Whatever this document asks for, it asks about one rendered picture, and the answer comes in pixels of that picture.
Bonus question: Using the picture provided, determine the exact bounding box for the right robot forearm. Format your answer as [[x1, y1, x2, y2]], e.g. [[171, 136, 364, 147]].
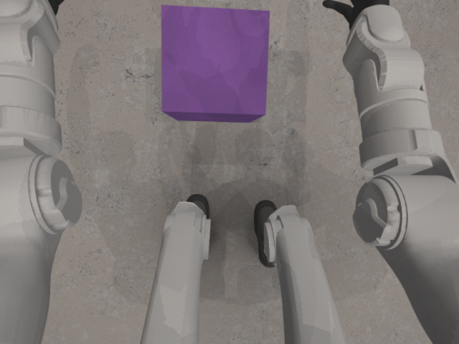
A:
[[343, 4, 459, 186]]

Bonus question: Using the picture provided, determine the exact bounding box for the left robot foot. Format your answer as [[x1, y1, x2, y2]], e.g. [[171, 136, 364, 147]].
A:
[[186, 194, 209, 219]]

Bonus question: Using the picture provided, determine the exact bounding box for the robot foot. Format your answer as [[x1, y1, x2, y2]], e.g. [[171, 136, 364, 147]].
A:
[[254, 200, 277, 267], [186, 194, 209, 219]]

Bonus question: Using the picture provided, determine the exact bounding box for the robot left upper arm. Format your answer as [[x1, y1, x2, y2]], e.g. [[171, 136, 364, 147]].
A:
[[0, 154, 82, 344]]

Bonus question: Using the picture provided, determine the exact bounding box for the carton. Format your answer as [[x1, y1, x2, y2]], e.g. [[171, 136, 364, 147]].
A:
[[161, 5, 270, 123]]

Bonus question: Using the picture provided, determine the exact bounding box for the right robot foot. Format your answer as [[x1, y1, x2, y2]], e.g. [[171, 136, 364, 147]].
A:
[[254, 200, 277, 267]]

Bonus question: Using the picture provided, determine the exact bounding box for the robot right upper arm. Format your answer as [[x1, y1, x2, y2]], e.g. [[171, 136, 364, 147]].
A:
[[352, 175, 459, 344]]

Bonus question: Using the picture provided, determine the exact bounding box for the robot left hand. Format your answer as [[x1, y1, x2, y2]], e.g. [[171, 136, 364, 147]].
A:
[[48, 0, 64, 16]]

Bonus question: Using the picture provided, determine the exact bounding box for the left robot forearm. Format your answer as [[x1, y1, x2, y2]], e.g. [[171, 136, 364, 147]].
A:
[[0, 0, 62, 159]]

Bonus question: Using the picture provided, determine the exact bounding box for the robot right hand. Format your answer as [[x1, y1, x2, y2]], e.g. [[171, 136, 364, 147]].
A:
[[323, 0, 389, 30]]

